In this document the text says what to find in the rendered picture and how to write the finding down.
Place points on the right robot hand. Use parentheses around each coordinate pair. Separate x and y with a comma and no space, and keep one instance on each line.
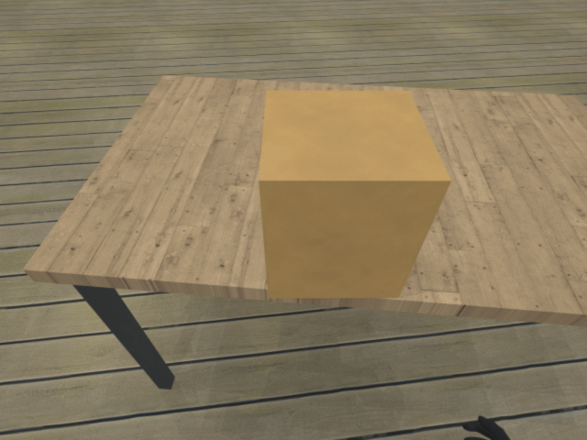
(487,428)

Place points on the table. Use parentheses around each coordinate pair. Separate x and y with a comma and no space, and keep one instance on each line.
(174,206)

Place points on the carton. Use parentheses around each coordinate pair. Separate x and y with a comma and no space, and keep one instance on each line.
(350,184)

